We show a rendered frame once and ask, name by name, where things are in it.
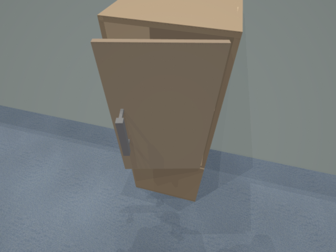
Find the handle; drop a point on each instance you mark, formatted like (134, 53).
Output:
(122, 133)

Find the cupboard door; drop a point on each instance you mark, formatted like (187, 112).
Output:
(168, 89)

